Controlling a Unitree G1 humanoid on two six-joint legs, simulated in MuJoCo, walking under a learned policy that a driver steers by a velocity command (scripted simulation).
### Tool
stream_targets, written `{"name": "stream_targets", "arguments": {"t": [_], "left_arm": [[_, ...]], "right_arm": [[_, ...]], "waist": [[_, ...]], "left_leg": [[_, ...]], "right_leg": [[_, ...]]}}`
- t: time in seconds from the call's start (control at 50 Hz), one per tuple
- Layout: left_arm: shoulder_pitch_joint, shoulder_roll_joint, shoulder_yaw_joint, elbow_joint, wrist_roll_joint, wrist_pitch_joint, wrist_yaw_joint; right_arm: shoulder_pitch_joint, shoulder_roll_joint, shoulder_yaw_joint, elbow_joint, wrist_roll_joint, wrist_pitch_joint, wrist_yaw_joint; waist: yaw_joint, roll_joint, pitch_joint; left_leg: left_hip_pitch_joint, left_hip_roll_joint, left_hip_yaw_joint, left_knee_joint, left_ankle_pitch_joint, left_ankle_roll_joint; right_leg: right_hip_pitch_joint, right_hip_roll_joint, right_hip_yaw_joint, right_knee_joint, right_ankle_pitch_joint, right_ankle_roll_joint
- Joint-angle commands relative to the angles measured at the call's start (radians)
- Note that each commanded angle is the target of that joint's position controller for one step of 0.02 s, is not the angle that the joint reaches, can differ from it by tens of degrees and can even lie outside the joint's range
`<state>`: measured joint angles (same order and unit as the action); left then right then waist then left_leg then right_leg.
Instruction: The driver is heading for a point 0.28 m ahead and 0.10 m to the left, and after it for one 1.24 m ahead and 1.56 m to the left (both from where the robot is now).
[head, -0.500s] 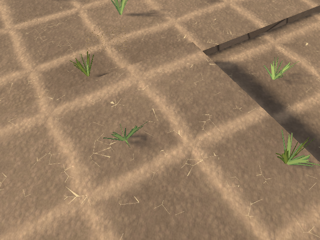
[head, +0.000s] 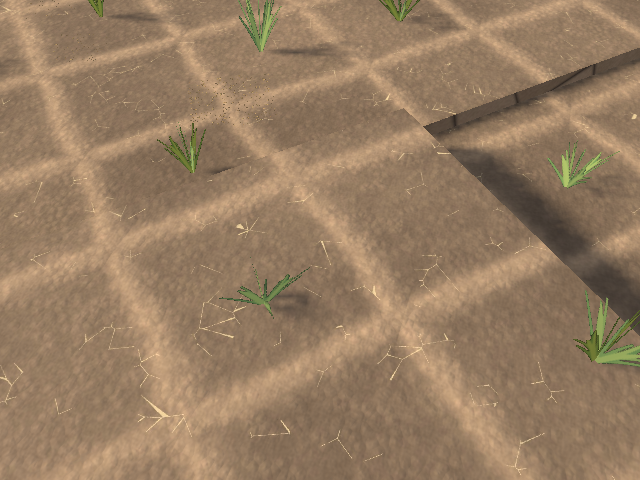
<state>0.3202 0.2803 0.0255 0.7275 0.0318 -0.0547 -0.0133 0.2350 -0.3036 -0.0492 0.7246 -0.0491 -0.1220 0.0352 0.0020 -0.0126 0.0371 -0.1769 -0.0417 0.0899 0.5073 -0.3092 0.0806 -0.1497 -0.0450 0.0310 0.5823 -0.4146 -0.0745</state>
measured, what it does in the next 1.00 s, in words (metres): goes down, turning left: right foot 0.03 m lower, then left foot 0.05 m lower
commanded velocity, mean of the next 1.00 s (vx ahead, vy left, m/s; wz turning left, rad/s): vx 0.28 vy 0.00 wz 0.62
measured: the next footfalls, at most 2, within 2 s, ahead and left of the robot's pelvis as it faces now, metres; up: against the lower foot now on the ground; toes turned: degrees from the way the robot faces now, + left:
right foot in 0.34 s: +0.35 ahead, -0.14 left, -0.03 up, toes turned +6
left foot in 0.74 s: +0.52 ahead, +0.11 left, -0.08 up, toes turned +24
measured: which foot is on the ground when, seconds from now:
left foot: down 0.00-0.42, up 0.44-0.72, down 0.74-1.00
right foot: down 0.00-0.00, up 0.02-0.32, down 0.34-0.74, up 0.76-1.00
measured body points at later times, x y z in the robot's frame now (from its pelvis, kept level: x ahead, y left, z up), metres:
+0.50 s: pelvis +0.25 -0.03 -0.01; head +0.29 -0.04 +0.44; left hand +0.39 +0.23 -0.10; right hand +0.31 -0.28 -0.15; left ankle +0.07 +0.08 -0.65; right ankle +0.33 -0.14 -0.75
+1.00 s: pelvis +0.45 -0.02 -0.09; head +0.49 +0.03 +0.36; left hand +0.44 +0.30 -0.19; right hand +0.75 -0.14 -0.18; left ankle +0.49 +0.10 -0.81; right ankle +0.63 -0.11 -0.76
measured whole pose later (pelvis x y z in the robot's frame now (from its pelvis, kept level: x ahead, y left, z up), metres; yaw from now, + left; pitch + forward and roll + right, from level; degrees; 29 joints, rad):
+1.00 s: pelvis +0.45 -0.02 -0.09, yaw +39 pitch +3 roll -2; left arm 0.07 0.24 0.06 0.68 0.01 0.00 0.02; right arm 0.15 -0.28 -0.08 0.61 0.02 0.06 -0.04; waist -0.04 0.00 0.07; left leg -0.49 -0.17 -0.20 0.57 -0.11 0.06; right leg -0.65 0.05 0.20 0.96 -0.29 0.09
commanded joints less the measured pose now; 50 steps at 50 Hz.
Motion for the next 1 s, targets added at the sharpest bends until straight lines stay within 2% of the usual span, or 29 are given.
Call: {"name": "stream_targets", "arguments": {"t": [0.02, 0.06, 0.14, 0.2, 0.22, 0.24, 0.26, 0.3, 0.34, 0.36, 0.38, 0.42, 0.44, 0.46, 0.48, 0.5, 0.54, 0.58, 0.6, 0.66, 0.7, 0.74, 0.76, 0.78, 0.8, 0.82, 0.84, 0.9, 1.0], "left_arm": [[-0.261, 0.126, 0.042, -0.171, -0.03, 0.002, -0.008], [-0.29, 0.118, 0.042, -0.169, -0.015, 0.011, -0.004], [-0.287, 0.094, 0.032, -0.162, -0.004, 0.022, -0.045], [-0.33, 0.021, 0.007, -0.175, 0.0, 0.011, -0.05], [-0.25, -0.061, -0.028, -0.154, 0.063, -0.012, -0.063], [-0.215, 0.007, -0.01, -0.149, 0.055, -0.012, -0.064], [-0.243, 0.083, 0.01, -0.159, 0.048, -0.015, -0.052], [-0.322, 0.085, -0.001, -0.168, 0.029, -0.017, -0.018], [-0.357, 0.097, 0.003, -0.165, 0.024, -0.033, 0.006], [-0.302, 0.066, -0.018, -0.096, 0.038, -0.024, 0.007], [-0.361, 0.086, 0.004, -0.107, 0.02, -0.022, 0.014], [0.082, 0.097, 0.021, -0.012, 0.006, -0.014, 0.03], [0.275, 0.189, 0.056, 0.034, -0.001, -0.023, 0.071], [0.271, 0.18, 0.06, 0.036, 0.019, -0.031, 0.083], [0.131, 0.134, 0.052, 0.009, 0.025, -0.042, 0.082], [0.004, 0.036, 0.024, -0.032, 0.018, -0.049, 0.077], [-0.061, -0.055, -0.008, -0.06, 0.01, -0.063, 0.079], [-0.04, -0.015, 0.029, -0.071, 0.015, -0.072, 0.108], [-0.187, 0.112, 0.073, -0.063, -0.029, -0.085, 0.098], [-0.199, 0.057, 0.068, -0.076, -0.084, -0.11, 0.081], [-0.231, 0.045, 0.071, -0.067, -0.107, -0.102, 0.078], [-0.248, -0.024, 0.06, -0.08, -0.104, -0.076, 0.065], [-0.182, -0.049, 0.054, -0.083, -0.071, -0.053, 0.053], [-0.015, -0.027, 0.052, -0.12, -0.053, -0.04, 0.044], [0.026, 0.081, 0.072, -0.103, -0.021, -0.025, 0.038], [0.024, 0.149, 0.081, -0.132, -0.037, -0.01, 0.037], [-0.017, 0.193, 0.095, -0.11, -0.035, 0.011, 0.049], [-0.092, 0.158, 0.094, -0.091, -0.012, 0.066, 0.059], [-0.202, 0.032, 0.063, -0.093, -0.025, 0.038, 0.031]], "right_arm": [[0.342, -0.291, -0.083, 0.042, 0.039, 0.055, 0.013], [0.303, -0.198, -0.055, 0.036, 0.028, 0.068, -0.003], [0.208, -0.102, -0.018, 0.056, 0.037, 0.046, -0.012], [0.193, -0.111, -0.016, 0.099, 0.049, 0.037, -0.015], [0.191, -0.006, 0.025, 0.07, -0.049, -0.019, 0.026], [0.116, -0.069, 0.003, 0.054, -0.056, -0.035, 0.044], [0.058, -0.13, -0.016, 0.029, -0.043, -0.037, 0.052], [0.207, -0.183, -0.036, 0.101, -0.014, -0.034, 0.031], [0.345, -0.134, -0.026, 0.159, -0.002, -0.001, 0.009], [0.385, -0.126, -0.02, 0.185, 0.012, 0.016, 0.004], [0.509, -0.102, -0.021, 0.188, 0.021, 0.023, 0.013], [0.225, -0.096, -0.003, 0.092, 0.026, 0.028, 0.039], [0.126, 0.048, 0.039, 0.027, 0.013, 0.017, 0.071], [0.047, 0.05, 0.026, 0.006, -0.006, -0.001, 0.082], [0.045, -0.028, -0.005, 0.029, 0.001, -0.003, 0.066], [0.062, -0.07, -0.023, 0.051, -0.013, 0.001, 0.041], [0.032, -0.029, -0.025, 0.023, -0.032, -0.001, 0.015], [0.03, 0.038, 0.002, 0.034, -0.02, 0.009, 0.026], [-0.041, 0.048, -0.019, 0.01, 0.166, 0.032, -0.003], [0.073, -0.059, -0.058, 0.007, 0.097, 0.051, 0.047], [0.18, -0.039, -0.073, 0.031, 0.077, 0.076, 0.081], [0.328, -0.068, -0.093, 0.06, 0.048, 0.074, 0.05], [0.31, -0.122, -0.099, 0.022, 0.034, 0.056, 0.016], [0.161, -0.175, -0.083, -0.086, 0.016, 0.038, -0.006], [0.058, -0.169, -0.087, -0.142, 0.029, 0.055, -0.009], [-0.047, -0.271, -0.12, -0.171, 0.026, 0.086, -0.011], [-0.09, -0.223, -0.111, -0.205, 0.044, 0.11, -0.015], [-0.126, -0.186, -0.093, -0.22, 0.052, 0.151, -0.049], [-0.122, -0.176, -0.099, -0.199, 0.073, 0.188, -0.109]], "waist": [[-0.193, 0.151, 0.006], [-0.139, 0.005, 0.086], [-0.06, 0.099, 0.115], [-0.032, 0.096, 0.12], [-0.019, 0.155, -0.051], [0.017, 0.141, 0.015], [0.032, 0.09, 0.016], [-0.056, 0.048, 0.032], [-0.084, 0.063, 0.022], [-0.099, 0.011, 0.049], [-0.142, -0.079, -0.101], [0.138, -0.091, -0.244], [0.179, -0.24, -0.334], [0.164, -0.137, -0.218], [0.11, -0.118, -0.059], [0.052, -0.12, -0.045], [-0.022, -0.138, -0.047], [-0.016, -0.106, 0.003], [0.004, -0.194, 0.108], [-0.044, -0.072, -0.001], [-0.114, -0.004, -0.045], [-0.2, 0.169, -0.014], [-0.176, 0.327, -0.014], [-0.026, 0.406, -0.065], [-0.015, 0.32, -0.15], [0.034, 0.325, -0.27], [0.026, 0.121, -0.309], [0.026, 0.046, -0.2], [-0.005, 0.08, -0.226]], "left_leg": [[0.488, 0.397, -0.694, -0.309, -0.271, 0.193], [0.448, 0.415, -0.632, -0.301, -0.188, 0.187], [0.191, 0.265, -0.382, -0.457, -0.157, 0.118], [0.053, 0.165, -0.205, -0.391, 0.484, 0.096], [-0.019, 0.156, -0.187, -0.362, 0.332, 0.132], [-0.094, 0.186, -0.203, -0.341, 0.355, 0.155], [-0.139, 0.194, -0.224, -0.294, 0.393, 0.157], [0.211, 0.198, -0.28, -0.163, 0.438, 0.14], [0.324, 0.214, -0.322, -0.002, 0.627, 0.085], [0.309, 0.112, -0.266, 0.082, 0.456, 0.009], [0.11, 0.01, -0.212, 0.081, 0.531, 0.01], [-0.402, -0.077, -0.194, 0.428, 0.374, -0.071], [-0.563, -0.085, -0.184, 0.702, -0.103, -0.056], [-0.591, -0.017, -0.208, 0.735, -0.11, -0.032], [-0.581, 0.024, -0.178, 0.758, -0.043, -0.022], [-0.508, 0.072, -0.155, 0.707, -0.009, -0.014], [-0.373, 0.1, -0.114, 0.551, -0.028, -0.03], [-0.308, 0.105, -0.056, 0.346, 0.068, -0.043], [-0.454, 0.09, -0.045, 0.424, 0.221, -0.098], [-0.008, 0.047, -0.063, 0.001, 0.724, -0.12], [0.174, 0.046, -0.096, -0.009, 0.822, -0.092], [0.276, 0.02, -0.126, -0.038, 0.655, -0.017], [0.26, 0.075, -0.177, -0.051, 0.844, 0.03], [0.282, 0.248, -0.516, 0.018, 1.082, 0.219], [0.288, 0.309, -0.598, 0.001, 1.117, 0.299], [0.273, 0.417, -0.847, -0.119, 0.614, 0.364], [0.2, 0.373, -0.899, -0.177, 0.247, 0.317], [-0.119, 0.242, -0.73, -0.162, 0.168, 0.223], [-0.206, 0.077, -0.586, -0.114, 0.159, 0.114]], "right_leg": [[-0.69, 0.076, -0.052, 0.362, -0.052, -0.002], [-0.837, -0.011, 0.05, 0.504, 0.017, 0.0], [-0.652, -0.05, -0.009, 0.357, 0.209, 0.038], [-0.402, 0.033, -0.091, 0.116, 0.331, 0.071], [-0.191, 0.016, -0.003, 0.179, 0.355, 0.051], [-0.176, 0.027, -0.007, 0.217, 0.362, 0.045], [-0.142, 0.043, -0.03, 0.19, 0.327, 0.043], [-0.415, 0.002, 0.06, -0.038, 0.479, 0.082], [-0.417, 0.019, 0.009, -0.149, 0.438, 0.065], [-0.341, -0.034, 0.073, -0.369, 0.694, 0.067], [-0.008, 0.048, -0.077, -0.289, 0.678, 0.103], [0.646, -0.12, 0.134, -0.322, 0.643, -0.02], [0.754, -0.288, 0.306, -0.267, 0.708, -0.16], [0.563, -0.336, 0.322, -0.349, 0.638, -0.195], [0.375, -0.343, 0.264, -0.385, 0.644, -0.192], [0.258, -0.278, 0.145, -0.414, 0.686, -0.166], [0.135, -0.216, 0.0, -0.426, 0.849, -0.112], [0.083, -0.183, -0.096, -0.44, 0.736, -0.049], [0.003, -0.157, -0.121, -0.403, 0.82, -0.054], [-0.229, -0.084, -0.206, -0.277, 0.27, 0.002], [-0.335, -0.096, -0.218, -0.083, 0.089, 0.015], [-0.499, -0.025, -0.201, 0.326, -0.203, 0.034], [-0.53, 0.045, -0.193, 0.644, -0.331, 0.056], [-0.657, 0.11, -0.028, 0.767, -0.315, 0.079], [-0.684, 0.092, 0.075, 0.865, -0.251, 0.092], [-0.72, 0.083, 0.142, 0.877, -0.153, 0.089], [-0.684, 0.055, 0.167, 0.843, -0.077, 0.095], [-0.535, 0.07, 0.157, 0.611, 0.008, 0.147], [-0.327, 0.13, 0.113, 0.263, 0.19, 0.18]]}}
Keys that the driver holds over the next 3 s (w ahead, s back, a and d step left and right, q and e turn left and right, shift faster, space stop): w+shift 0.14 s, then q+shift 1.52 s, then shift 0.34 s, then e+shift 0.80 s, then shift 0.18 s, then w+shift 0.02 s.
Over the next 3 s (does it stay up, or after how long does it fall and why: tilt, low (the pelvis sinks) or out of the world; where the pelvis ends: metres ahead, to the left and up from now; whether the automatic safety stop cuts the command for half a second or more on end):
stays up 0.59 0.00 -0.07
